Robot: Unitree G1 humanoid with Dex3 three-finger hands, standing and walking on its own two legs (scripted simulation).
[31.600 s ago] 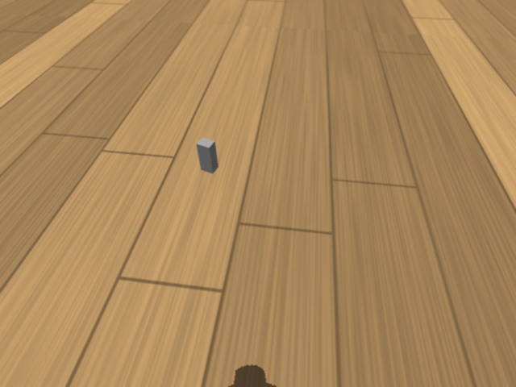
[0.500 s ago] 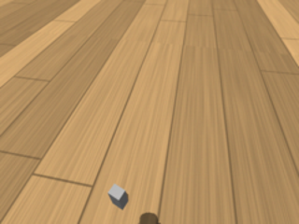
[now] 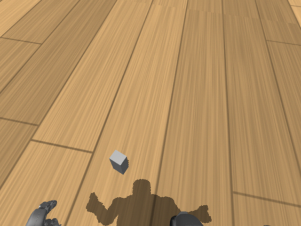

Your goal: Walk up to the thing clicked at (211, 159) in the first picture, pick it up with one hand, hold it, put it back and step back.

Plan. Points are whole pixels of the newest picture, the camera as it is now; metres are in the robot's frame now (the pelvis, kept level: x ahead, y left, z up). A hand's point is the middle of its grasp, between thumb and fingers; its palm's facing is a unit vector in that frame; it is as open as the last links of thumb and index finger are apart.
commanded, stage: step back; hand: left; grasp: from the side
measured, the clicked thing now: (119, 162) +0.50 +0.17 -0.66
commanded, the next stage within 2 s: none
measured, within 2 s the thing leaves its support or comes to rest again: neither
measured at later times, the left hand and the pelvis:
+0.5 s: hand out of the picture +0.06 +0.28 -0.13, palm faces -0.11 -0.91 -0.39, open 7.4 cm; pelvis -0.07 +0.03 +0.01, yaw -5 degrees
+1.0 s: hand out of the picture -0.08 +0.32 -0.15, palm faces -0.07 -0.94 -0.34, open 7.4 cm; pelvis -0.20 +0.06 +0.02, yaw -5 degrees
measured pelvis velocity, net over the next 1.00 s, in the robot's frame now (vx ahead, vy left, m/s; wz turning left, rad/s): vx -0.20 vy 0.06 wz -0.09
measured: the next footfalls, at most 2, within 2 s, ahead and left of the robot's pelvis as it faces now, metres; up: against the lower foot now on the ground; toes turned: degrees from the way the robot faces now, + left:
right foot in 0.38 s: -0.02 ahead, -0.08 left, +0.00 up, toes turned +0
left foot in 0.74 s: -0.12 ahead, +0.16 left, +0.00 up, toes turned -5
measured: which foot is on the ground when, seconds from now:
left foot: down 0.00-0.44, up 0.46-0.72, down 0.74-1.00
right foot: down 0.00-0.02, up 0.04-0.36, down 0.38-0.78, up 0.80-1.00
